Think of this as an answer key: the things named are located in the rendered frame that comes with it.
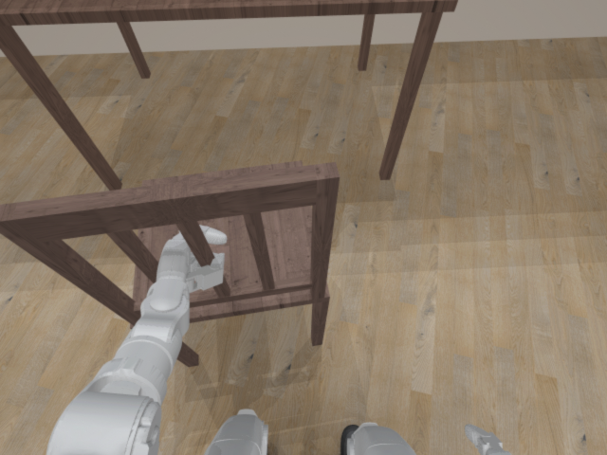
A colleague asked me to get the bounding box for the robot left shin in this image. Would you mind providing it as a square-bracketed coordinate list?
[237, 409, 258, 417]

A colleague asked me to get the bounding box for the left robot upper arm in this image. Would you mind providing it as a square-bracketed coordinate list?
[50, 391, 161, 455]

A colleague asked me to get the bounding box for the chair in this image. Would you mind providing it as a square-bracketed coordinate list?
[0, 160, 340, 367]

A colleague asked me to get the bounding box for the table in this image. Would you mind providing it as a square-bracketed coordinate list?
[0, 0, 458, 191]

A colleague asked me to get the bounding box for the right robot thigh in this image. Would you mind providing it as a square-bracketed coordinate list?
[347, 426, 416, 455]

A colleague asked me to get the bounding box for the left robot forearm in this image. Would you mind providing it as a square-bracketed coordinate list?
[46, 279, 190, 455]

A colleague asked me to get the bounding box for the robot left hand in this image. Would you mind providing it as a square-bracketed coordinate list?
[156, 225, 227, 293]

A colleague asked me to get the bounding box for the robot right hand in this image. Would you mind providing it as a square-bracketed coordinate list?
[465, 424, 512, 455]

